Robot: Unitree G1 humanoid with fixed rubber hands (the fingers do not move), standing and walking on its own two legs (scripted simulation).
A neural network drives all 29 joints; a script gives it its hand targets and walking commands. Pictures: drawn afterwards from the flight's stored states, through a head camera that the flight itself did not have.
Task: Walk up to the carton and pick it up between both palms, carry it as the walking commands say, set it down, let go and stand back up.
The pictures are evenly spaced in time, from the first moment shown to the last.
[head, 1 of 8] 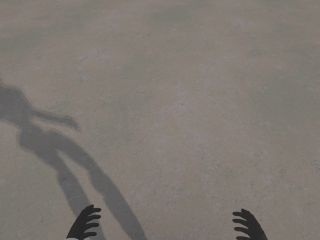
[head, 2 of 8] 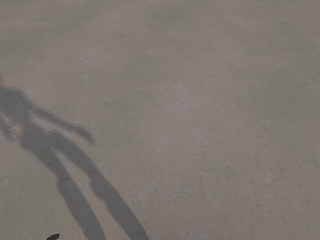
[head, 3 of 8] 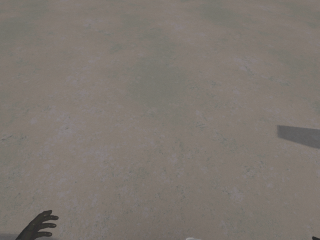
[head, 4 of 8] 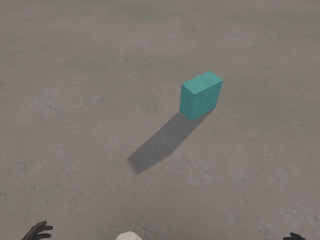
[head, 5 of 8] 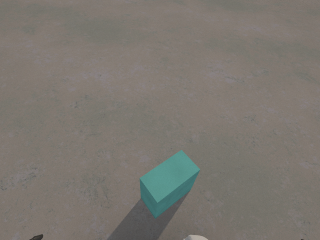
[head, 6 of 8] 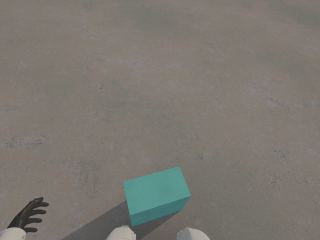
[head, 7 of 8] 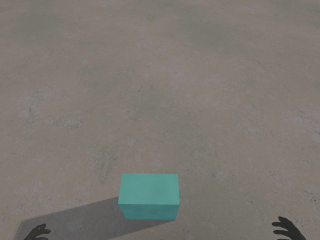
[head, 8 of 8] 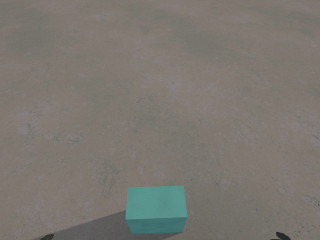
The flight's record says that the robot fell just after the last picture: no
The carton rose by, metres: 0.00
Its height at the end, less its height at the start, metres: +0.00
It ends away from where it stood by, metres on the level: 0.00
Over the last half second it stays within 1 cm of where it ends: yes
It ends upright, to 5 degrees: yes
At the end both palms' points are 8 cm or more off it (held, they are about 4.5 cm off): yes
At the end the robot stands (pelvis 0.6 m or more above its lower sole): yes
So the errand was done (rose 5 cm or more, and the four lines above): no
